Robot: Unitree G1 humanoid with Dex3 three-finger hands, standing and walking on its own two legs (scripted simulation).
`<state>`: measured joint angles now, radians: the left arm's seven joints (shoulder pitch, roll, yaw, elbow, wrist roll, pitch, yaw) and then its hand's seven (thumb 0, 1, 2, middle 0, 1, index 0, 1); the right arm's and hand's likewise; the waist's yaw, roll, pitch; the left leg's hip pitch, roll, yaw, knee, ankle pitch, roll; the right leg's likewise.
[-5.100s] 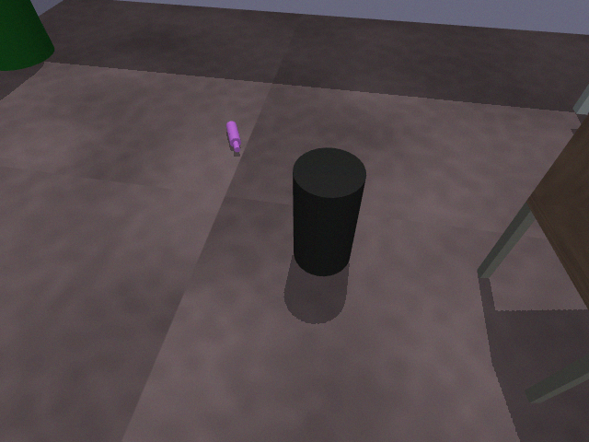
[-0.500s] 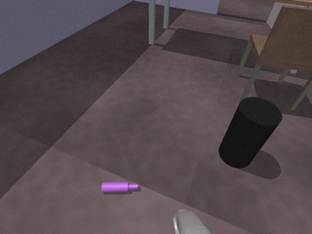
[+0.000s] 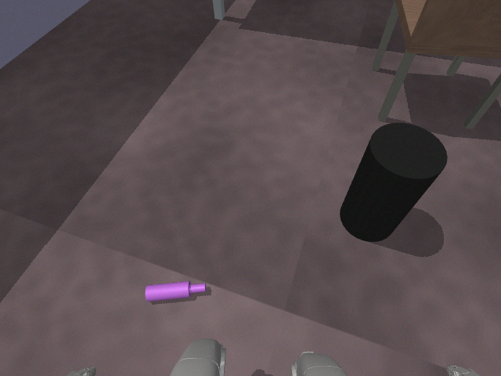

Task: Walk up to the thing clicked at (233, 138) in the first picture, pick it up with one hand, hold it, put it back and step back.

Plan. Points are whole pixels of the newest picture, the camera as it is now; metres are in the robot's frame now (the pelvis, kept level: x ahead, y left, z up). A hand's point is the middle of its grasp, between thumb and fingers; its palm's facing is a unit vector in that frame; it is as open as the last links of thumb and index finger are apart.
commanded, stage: walk up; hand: left
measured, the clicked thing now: (176, 290) +0.43 +0.32 -0.72
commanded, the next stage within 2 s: stand in 1.98 s
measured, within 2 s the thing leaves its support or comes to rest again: neither
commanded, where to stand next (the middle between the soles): +0.03 +0.00 m, yaw +4 degrees
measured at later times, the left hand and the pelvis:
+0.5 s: hand out of the picture +0.08 +0.25 -0.15, palm faces -0.01 -0.89 -0.46, open 7.4 cm; pelvis -0.01 -0.02 -0.02, yaw +1 degrees
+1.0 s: hand out of the picture +0.00 +0.27 -0.14, palm faces +0.08 -0.92 -0.39, open 7.4 cm; pelvis -0.04 -0.01 +0.01, yaw +5 degrees
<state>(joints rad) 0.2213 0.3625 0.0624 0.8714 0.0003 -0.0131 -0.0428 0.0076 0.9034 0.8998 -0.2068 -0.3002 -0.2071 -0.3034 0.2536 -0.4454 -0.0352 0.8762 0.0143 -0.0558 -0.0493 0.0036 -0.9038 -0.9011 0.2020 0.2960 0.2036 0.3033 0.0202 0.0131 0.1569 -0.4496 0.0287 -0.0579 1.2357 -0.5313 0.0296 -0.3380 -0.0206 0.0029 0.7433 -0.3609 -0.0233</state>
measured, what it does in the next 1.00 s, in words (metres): steps on the spot: left foot, then left foot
